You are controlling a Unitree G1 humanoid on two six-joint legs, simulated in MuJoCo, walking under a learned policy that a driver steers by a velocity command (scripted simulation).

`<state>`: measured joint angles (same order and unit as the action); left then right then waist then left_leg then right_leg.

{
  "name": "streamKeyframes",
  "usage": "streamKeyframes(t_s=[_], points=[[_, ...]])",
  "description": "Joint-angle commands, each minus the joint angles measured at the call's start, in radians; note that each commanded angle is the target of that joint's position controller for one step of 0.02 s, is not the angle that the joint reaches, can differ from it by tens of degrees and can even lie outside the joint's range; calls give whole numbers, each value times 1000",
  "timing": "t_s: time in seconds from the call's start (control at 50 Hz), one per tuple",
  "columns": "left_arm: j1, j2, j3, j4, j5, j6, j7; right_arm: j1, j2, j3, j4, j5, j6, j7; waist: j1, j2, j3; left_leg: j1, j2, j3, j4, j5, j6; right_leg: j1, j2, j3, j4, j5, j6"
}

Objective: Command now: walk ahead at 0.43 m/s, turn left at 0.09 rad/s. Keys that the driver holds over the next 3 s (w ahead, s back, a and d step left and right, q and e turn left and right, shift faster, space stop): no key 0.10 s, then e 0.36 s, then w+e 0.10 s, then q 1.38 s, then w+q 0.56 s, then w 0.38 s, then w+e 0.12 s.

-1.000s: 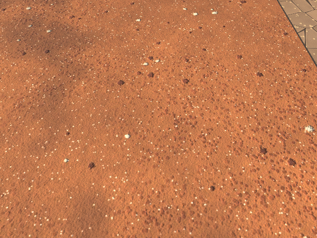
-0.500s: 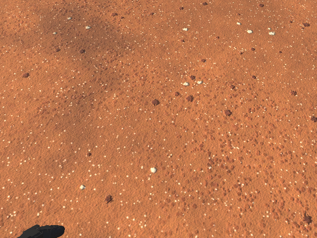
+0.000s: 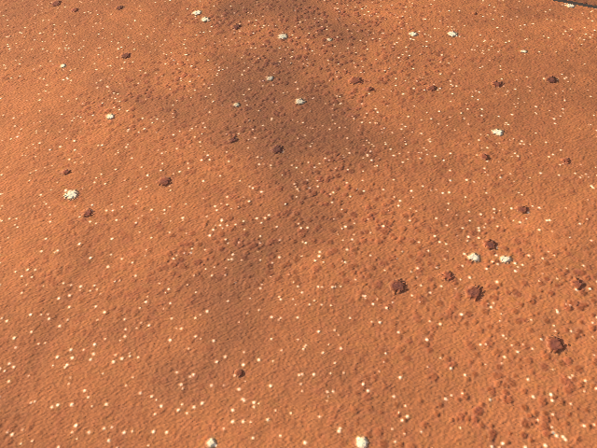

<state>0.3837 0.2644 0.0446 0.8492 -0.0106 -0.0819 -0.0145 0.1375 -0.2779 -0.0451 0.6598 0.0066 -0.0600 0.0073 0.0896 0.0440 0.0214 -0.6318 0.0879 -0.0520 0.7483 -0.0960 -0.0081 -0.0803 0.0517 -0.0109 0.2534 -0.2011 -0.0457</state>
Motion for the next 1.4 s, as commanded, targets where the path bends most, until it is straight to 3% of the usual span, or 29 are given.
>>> streamKeyframes(t_s=[0.02,0.08,0.14,0.16,0.18,0.2,0.22,0.26,0.3,0.36,0.46,0.56,0.6,0.62,0.64,0.66,0.72,0.76,0.86,1.02,1.06,1.08,1.1,1.12,1.14,1.16,1.18,1.22,1.4], points=[[-23,178,37,-46,-5,-4,8,-108,-32,-2,-86,1,-24,11,-6,-120,21,63,-36,41,-141,132,-7,-31,-229,119,-74,356,-143],[7,182,35,-19,-6,17,14,-139,-46,-10,-99,1,-32,28,-13,-136,-2,125,-68,37,-216,140,22,30,-245,112,13,481,-110],[-34,187,34,-23,-12,27,21,19,-104,-38,-49,-23,-37,22,-119,-123,-91,402,-97,46,-332,234,80,5,-197,111,217,601,-49],[-32,151,20,-43,6,21,21,114,-167,-53,-34,-40,-40,10,-154,-56,-192,624,20,-39,-287,574,124,-106,-139,86,389,428,-5],[99,52,-15,-39,23,13,17,177,-208,-55,-38,-66,-24,-1,-134,164,-353,973,310,-311,-204,931,287,-409,-31,44,738,-176,71],[159,91,-10,-9,1,17,15,209,-152,-43,-28,-40,-5,2,-150,202,-488,983,376,-413,-221,878,349,-448,-23,136,899,-525,88],[83,180,20,-24,-23,29,17,164,-139,-40,-29,-22,9,4,-157,124,-384,869,320,-339,-269,704,318,-506,-53,141,976,-500,97],[-18,160,27,-47,-16,67,36,29,-93,-24,-25,-13,14,0,-107,47,-190,616,238,-203,-365,434,258,-533,-110,98,933,-393,115],[13,128,32,-46,-6,116,55,-66,-97,-28,-18,-32,12,1,-48,96,-116,375,191,-103,-466,257,242,-390,-120,64,884,-291,138],[5,108,39,-71,1,138,62,-103,-105,-35,1,-38,8,-11,-35,102,-99,302,191,-18,-515,156,257,-348,-126,39,813,-202,134],[-118,107,38,-140,4,141,37,-95,-143,-50,40,-23,30,-38,-72,72,-105,359,226,33,-522,46,253,-317,-147,15,624,-110,99],[-76,125,54,-131,-2,134,7,-96,-188,-68,68,27,44,-23,-34,60,-87,339,231,43,-517,-395,178,-162,-107,-73,374,-107,3],[1,135,62,-88,10,127,17,-70,-86,-37,96,13,48,-12,-19,-83,-44,222,112,153,-269,-354,89,3,-105,14,156,-97,-57],[20,201,63,-108,20,118,36,-60,6,-4,78,-34,41,6,-50,-363,-71,30,-9,244,81,-513,-16,127,-359,355,76,224,-128],[-22,266,70,-137,45,98,31,-87,-73,-29,65,-22,36,0,-38,-360,-39,-74,-70,136,212,-545,-31,14,-470,491,3,238,-272],[-55,216,59,-143,49,76,26,-105,-132,-44,81,-5,40,-4,-32,-249,-32,-52,-31,75,282,-477,-31,-3,-418,394,-1,269,-255],[-164,130,31,-132,24,54,36,-35,-110,-51,157,1,65,-13,-83,-168,-30,7,-27,8,281,-276,-37,-8,-314,159,16,365,-140],[-180,94,19,-123,43,43,48,1,-85,-51,185,10,68,-15,-102,-152,-42,83,-52,-20,229,-174,-46,-22,-283,44,35,508,-112],[-158,173,49,-95,24,75,74,-91,-69,-40,125,10,78,-8,-51,-159,-42,86,-37,47,62,-178,-60,69,-332,2,57,568,-145],[-227,190,74,-92,1,105,67,-83,-71,-49,72,19,98,26,-60,-154,-32,140,-51,131,-62,-260,-1,104,-383,-28,163,650,-147],[-254,192,76,-92,-13,106,71,-12,-84,-62,82,19,94,34,-110,-147,-75,290,-99,168,-232,-133,44,73,-338,-90,301,717,-90],[-223,180,74,-78,-11,99,69,64,-129,-81,96,13,90,23,-144,-95,-124,454,-105,115,-337,68,88,-3,-279,-139,450,655,-24],[-243,135,59,-108,28,89,62,139,-251,-114,92,5,88,-2,-159,111,-192,697,94,-184,-342,544,189,-271,-181,-169,731,203,66],[-267,83,42,-158,47,80,58,144,-301,-113,82,-27,76,0,-140,244,-290,790,305,-528,-358,692,425,-499,2,-43,957,-513,112],[-296,132,55,-136,26,79,47,111,-230,-91,70,-18,61,7,-161,72,-278,753,291,-434,-376,580,415,-532,-57,89,1039,-516,106],[-309,146,61,-136,3,79,43,41,-197,-83,60,-4,49,3,-134,43,-183,669,231,-324,-389,471,357,-559,-78,88,1016,-427,96],[-304,143,65,-118,6,81,55,-9,-178,-79,55,11,47,-4,-109,-16,-127,607,168,-266,-402,340,295,-567,-96,82,948,-345,97],[-292,154,74,-115,23,86,70,-43,-166,-72,48,16,53,-20,-86,26,-100,512,110,-226,-424,285,259,-506,-92,80,884,-225,116],[-314,115,60,-133,11,75,68,-25,-203,-81,41,5,75,-41,-109,95,-95,443,64,-307,-422,40,241,-413,-49,104,551,-121,157]])
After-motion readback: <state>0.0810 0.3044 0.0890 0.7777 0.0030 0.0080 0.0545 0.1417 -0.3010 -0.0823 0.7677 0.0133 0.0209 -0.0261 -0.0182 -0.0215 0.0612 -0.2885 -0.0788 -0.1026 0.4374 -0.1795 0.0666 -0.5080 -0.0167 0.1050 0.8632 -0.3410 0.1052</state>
